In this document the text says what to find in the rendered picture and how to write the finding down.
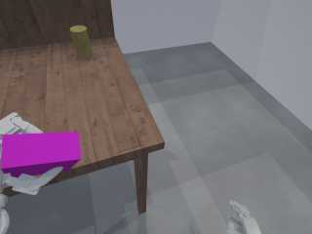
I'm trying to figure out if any table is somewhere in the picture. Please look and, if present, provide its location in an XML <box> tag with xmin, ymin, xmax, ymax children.
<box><xmin>0</xmin><ymin>0</ymin><xmax>165</xmax><ymax>214</ymax></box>

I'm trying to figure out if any robot right hand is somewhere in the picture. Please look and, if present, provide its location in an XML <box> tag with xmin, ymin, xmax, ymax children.
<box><xmin>225</xmin><ymin>200</ymin><xmax>262</xmax><ymax>234</ymax></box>

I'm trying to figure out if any left robot forearm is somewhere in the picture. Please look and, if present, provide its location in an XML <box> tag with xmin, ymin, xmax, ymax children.
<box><xmin>0</xmin><ymin>194</ymin><xmax>11</xmax><ymax>234</ymax></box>

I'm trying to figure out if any sponge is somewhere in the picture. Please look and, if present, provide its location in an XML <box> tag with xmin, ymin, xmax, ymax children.
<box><xmin>1</xmin><ymin>132</ymin><xmax>81</xmax><ymax>177</ymax></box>

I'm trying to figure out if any robot left hand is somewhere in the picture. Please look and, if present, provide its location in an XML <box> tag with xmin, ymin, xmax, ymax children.
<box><xmin>0</xmin><ymin>112</ymin><xmax>63</xmax><ymax>196</ymax></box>

